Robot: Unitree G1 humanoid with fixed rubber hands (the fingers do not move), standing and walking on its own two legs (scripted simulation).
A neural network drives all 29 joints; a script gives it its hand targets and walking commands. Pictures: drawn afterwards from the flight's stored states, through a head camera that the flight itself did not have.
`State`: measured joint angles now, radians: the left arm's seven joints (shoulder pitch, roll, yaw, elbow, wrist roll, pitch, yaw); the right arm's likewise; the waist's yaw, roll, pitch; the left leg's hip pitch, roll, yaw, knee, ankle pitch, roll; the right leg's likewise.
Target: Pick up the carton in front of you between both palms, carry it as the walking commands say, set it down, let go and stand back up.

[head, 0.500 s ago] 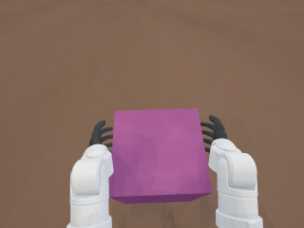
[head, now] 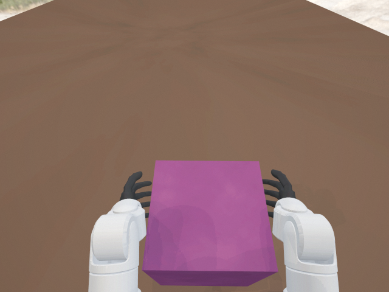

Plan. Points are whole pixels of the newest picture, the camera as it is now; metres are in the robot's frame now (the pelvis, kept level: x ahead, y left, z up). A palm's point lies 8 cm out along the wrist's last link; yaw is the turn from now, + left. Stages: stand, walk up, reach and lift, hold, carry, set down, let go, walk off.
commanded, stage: carry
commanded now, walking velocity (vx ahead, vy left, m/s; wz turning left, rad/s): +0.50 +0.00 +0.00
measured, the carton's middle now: (205, 228) +0.29 +0.00 +0.00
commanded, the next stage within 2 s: none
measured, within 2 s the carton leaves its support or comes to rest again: neither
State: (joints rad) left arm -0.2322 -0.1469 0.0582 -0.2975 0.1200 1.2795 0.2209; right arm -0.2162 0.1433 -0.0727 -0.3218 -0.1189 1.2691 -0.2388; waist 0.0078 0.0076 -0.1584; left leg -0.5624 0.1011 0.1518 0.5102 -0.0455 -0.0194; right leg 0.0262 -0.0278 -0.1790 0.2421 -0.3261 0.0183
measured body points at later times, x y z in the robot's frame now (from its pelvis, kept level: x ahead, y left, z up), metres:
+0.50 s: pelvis +0.33 +0.02 +0.00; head +0.32 +0.03 +0.45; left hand +0.61 +0.17 +0.10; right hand +0.60 -0.13 +0.10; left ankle +0.18 +0.11 -0.74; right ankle +0.47 -0.11 -0.72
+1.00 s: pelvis +0.68 +0.03 -0.02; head +0.67 +0.04 +0.43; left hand +0.95 +0.18 +0.08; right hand +0.96 -0.11 +0.09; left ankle +0.82 +0.12 -0.74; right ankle +0.50 -0.09 -0.73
